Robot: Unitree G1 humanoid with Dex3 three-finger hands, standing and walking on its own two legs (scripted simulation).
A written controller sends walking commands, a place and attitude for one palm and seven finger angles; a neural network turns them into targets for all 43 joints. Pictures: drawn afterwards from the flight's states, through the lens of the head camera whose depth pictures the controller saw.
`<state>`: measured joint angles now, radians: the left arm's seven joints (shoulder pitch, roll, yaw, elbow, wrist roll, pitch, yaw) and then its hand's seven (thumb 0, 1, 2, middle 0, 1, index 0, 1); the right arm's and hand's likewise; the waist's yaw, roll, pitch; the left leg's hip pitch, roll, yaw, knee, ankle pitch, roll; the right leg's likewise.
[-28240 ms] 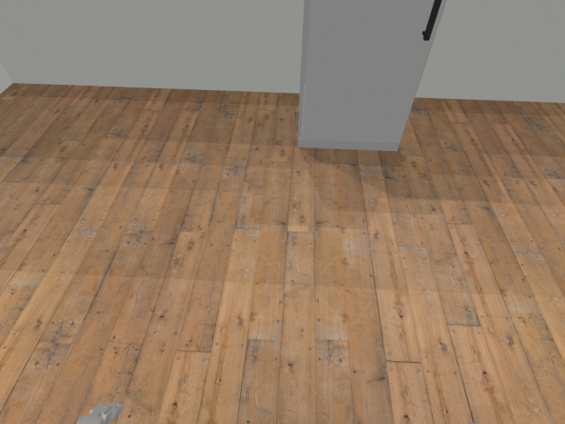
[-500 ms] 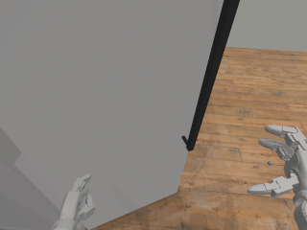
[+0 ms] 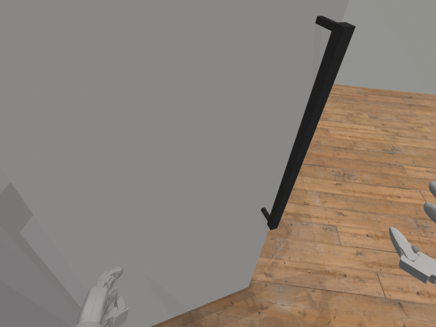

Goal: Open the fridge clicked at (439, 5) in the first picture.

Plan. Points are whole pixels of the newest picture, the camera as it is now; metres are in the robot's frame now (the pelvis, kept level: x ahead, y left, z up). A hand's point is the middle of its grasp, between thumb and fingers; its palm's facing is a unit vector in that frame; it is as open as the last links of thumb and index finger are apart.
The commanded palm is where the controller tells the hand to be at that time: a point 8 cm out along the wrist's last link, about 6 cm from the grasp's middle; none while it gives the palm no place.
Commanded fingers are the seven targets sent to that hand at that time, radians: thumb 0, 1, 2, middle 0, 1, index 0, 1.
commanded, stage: draw the hand back to the body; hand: right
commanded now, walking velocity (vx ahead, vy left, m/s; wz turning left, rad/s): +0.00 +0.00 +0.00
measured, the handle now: (291, 150) +0.43 -0.15 +0.13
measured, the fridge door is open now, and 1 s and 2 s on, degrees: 62 62 62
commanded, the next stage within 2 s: step back with the hand held close in 0.48 s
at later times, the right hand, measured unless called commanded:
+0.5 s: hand (412, 252) +0.19 -0.26 +0.16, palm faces +0.50 +0.78 -0.37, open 7.4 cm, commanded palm +0.14 -0.30 +0.17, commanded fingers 0.00 -0.90 -0.90 0.20 0.30 0.20 0.30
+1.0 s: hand (435, 264) +0.17 -0.29 +0.15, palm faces +0.39 +0.77 -0.51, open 7.4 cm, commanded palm +0.12 -0.32 +0.17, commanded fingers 0.00 -0.90 -0.90 0.20 0.30 0.20 0.30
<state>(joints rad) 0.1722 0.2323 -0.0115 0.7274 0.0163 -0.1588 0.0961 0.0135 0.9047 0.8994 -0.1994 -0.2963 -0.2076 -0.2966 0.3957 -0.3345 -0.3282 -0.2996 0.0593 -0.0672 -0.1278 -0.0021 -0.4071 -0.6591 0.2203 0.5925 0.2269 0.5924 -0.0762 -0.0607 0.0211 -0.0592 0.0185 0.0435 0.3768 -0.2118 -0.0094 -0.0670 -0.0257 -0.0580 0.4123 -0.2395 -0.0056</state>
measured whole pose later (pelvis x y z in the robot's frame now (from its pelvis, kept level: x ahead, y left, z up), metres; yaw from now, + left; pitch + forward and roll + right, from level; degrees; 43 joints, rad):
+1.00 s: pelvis -0.03 -0.03 -0.01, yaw +2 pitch -1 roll +0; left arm 0.19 0.23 0.00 0.58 0.00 -0.03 0.10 0.01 0.91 0.90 -0.20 -0.30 -0.21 -0.30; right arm 0.53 -0.43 -0.40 -0.45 0.04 -0.13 -0.13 0.01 -0.89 -0.90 0.21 0.31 0.22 0.31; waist -0.03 -0.02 0.02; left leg -0.29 0.05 -0.01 0.51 -0.20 -0.05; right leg -0.27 0.00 -0.11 0.52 -0.24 -0.05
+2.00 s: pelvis -0.26 -0.04 -0.02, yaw +6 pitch +3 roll +2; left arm 0.09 0.16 -0.02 0.66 0.03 -0.11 0.06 0.01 0.90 0.90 -0.20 -0.30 -0.21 -0.30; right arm 0.43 -0.41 -0.39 -0.53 0.04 -0.21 -0.16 0.01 -0.89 -0.90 0.21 0.31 0.21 0.31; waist -0.08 0.02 0.00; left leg -0.17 -0.02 -0.04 0.51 -0.40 0.00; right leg -0.58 -0.05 -0.07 0.66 -0.26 0.03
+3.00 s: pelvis -0.44 -0.12 -0.03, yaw +5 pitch -4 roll +1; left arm 0.22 0.23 0.01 0.67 0.01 -0.11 0.11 0.01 0.91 0.90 -0.20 -0.30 -0.21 -0.30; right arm 0.42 -0.41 -0.45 -0.42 0.03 -0.18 -0.19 0.01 -0.89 -0.90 0.21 0.31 0.21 0.31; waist -0.02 0.02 0.00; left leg -0.41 0.02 0.03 0.85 -0.46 0.02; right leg -0.33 -0.04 -0.07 0.66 -0.26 -0.04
